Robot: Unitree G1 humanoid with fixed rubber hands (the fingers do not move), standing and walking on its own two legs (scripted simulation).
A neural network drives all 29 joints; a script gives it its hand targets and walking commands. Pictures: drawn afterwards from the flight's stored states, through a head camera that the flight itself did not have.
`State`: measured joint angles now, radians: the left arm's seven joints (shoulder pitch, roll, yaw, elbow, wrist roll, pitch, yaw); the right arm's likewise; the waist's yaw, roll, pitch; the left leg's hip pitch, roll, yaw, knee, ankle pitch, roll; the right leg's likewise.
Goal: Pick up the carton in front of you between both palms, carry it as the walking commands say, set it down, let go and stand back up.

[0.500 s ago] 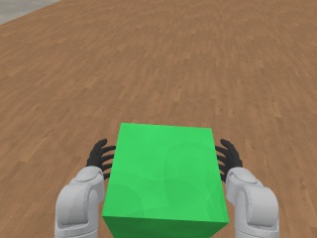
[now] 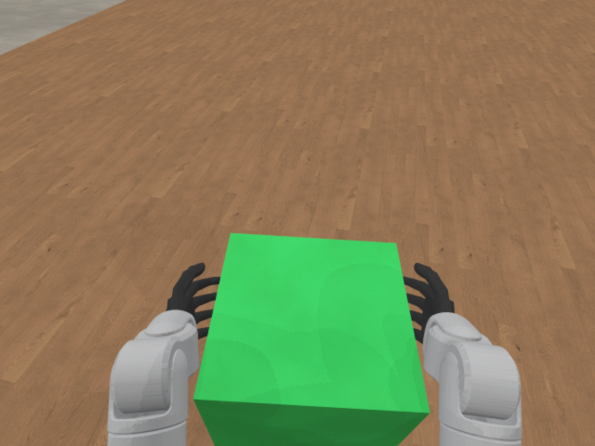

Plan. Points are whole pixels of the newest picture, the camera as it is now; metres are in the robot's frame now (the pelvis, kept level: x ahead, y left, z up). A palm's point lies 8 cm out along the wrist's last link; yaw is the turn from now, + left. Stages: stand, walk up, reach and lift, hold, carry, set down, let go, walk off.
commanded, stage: carry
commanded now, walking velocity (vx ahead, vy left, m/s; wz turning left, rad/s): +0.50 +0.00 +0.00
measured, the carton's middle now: (305, 356) +0.26 +0.00 +0.02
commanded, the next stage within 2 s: none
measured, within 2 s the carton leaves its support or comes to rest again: neither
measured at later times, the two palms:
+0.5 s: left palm (229, 156) +0.61 +0.14 +0.10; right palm (392, 157) +0.61 -0.16 +0.10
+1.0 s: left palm (246, 88) +0.95 +0.15 +0.08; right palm (364, 87) +0.95 -0.15 +0.08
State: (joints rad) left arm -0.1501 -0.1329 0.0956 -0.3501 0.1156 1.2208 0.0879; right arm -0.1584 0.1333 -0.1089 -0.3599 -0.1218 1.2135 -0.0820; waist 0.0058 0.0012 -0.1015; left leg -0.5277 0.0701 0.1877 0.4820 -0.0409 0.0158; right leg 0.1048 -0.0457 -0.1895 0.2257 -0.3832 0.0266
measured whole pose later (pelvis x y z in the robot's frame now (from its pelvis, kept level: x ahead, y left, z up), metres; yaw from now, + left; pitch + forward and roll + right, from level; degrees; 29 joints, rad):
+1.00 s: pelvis +0.68 +0.01 -0.01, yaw -1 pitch +3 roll +1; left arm -0.14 -0.13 0.10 -0.35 0.12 1.22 0.09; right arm -0.16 0.13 -0.10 -0.35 -0.12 1.20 -0.08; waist 0.00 -0.02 -0.08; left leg -0.47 0.04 0.22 0.46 -0.06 0.04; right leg 0.09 -0.08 -0.19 0.38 -0.48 0.04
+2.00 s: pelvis +1.36 +0.01 -0.01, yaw -2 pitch +3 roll +1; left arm -0.15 -0.13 0.12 -0.33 0.12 1.21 0.09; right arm -0.18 0.14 -0.10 -0.29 -0.12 1.18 -0.08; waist -0.01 -0.04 -0.06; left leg -0.46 0.03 0.24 0.54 -0.14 0.08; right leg -0.09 -0.10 -0.12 0.81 -0.47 0.03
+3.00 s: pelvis +1.99 +0.00 +0.01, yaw -2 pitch +4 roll +0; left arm -0.16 -0.13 0.12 -0.34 0.12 1.19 0.09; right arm -0.18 0.14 -0.11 -0.29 -0.11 1.16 -0.08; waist -0.01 -0.04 0.02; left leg -0.37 0.03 0.24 0.40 -0.10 0.08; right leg -0.30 -0.05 -0.08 0.90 -0.52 0.03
